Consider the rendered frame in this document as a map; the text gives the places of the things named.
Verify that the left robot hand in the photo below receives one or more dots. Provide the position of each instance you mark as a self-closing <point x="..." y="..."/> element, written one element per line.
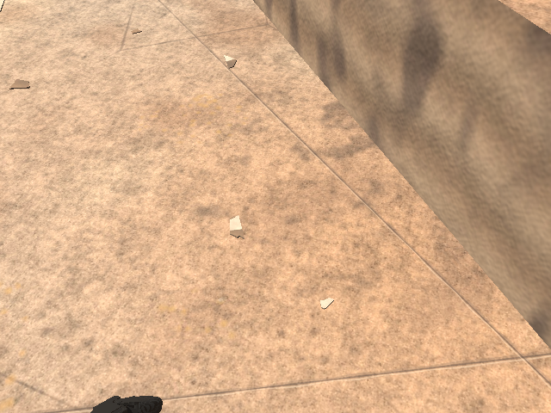
<point x="141" y="404"/>

